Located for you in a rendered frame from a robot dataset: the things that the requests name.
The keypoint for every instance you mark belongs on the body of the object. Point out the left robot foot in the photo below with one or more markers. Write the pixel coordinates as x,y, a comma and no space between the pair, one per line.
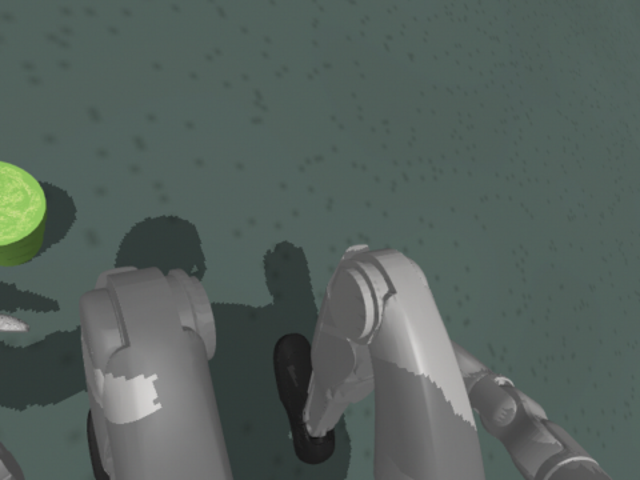
98,470

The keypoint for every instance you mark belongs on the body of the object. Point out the left robot arm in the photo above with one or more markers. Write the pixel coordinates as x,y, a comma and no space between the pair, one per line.
9,468

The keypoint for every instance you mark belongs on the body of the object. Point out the right robot hand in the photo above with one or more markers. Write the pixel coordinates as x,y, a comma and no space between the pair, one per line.
472,369

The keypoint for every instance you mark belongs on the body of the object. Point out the left robot hand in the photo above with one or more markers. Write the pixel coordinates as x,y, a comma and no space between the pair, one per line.
12,324

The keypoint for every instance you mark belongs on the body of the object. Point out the right robot arm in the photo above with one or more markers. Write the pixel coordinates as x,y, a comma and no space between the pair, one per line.
539,448

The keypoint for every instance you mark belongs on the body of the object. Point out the right robot foot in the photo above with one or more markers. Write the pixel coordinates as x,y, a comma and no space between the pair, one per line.
293,369

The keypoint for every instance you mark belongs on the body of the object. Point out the cup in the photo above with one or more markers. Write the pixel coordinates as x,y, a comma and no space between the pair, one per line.
23,213

